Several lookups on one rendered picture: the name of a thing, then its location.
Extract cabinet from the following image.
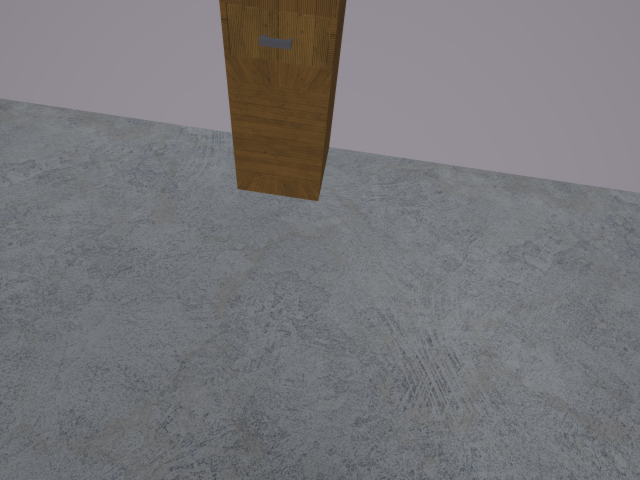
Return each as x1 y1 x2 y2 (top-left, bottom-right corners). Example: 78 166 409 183
219 0 346 201

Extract drawer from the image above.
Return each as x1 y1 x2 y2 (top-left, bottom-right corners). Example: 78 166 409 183
227 3 332 68

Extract handle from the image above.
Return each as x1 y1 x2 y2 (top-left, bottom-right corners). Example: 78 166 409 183
259 34 293 50

